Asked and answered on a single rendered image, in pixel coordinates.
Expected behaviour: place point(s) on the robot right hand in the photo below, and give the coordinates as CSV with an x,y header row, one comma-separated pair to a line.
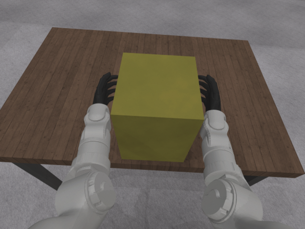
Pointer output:
x,y
212,98

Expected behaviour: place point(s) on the robot left upper arm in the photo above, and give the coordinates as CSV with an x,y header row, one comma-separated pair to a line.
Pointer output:
x,y
81,203

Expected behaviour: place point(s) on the robot right forearm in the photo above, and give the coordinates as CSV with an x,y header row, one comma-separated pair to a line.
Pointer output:
x,y
217,151

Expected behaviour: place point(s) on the robot left forearm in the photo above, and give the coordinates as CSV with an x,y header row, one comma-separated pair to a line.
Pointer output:
x,y
94,146

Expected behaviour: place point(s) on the robot right upper arm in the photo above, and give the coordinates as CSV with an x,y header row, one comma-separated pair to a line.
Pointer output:
x,y
231,206

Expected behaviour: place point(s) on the robot left hand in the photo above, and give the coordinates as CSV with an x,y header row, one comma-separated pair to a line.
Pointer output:
x,y
102,92

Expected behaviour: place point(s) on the table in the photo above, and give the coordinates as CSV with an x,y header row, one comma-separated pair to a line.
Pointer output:
x,y
42,120

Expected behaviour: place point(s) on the carton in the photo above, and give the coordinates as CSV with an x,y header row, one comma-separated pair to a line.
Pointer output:
x,y
157,109

